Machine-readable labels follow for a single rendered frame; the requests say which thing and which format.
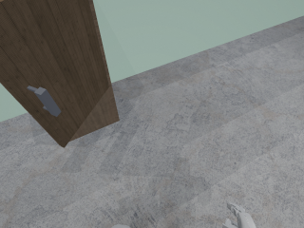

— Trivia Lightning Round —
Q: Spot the handle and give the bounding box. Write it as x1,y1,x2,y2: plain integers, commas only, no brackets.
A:
27,85,62,117

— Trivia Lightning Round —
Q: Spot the cupboard door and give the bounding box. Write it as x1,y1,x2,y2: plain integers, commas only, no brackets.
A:
0,0,109,148

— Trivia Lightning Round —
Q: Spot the right robot hand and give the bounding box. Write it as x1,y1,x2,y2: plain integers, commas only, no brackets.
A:
222,201,256,228

